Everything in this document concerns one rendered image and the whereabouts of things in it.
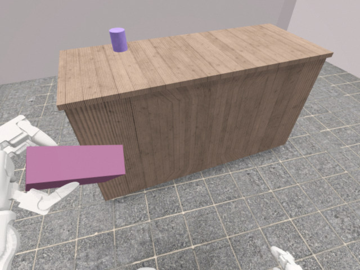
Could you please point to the sponge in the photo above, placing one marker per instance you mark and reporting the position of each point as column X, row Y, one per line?
column 55, row 166

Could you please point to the robot right hand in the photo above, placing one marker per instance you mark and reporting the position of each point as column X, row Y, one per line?
column 285, row 259

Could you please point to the left robot forearm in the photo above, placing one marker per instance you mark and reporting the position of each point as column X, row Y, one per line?
column 9, row 239

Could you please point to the robot left hand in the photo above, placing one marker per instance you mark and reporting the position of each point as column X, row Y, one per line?
column 15, row 136

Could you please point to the table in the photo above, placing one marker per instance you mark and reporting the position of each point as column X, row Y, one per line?
column 186, row 103

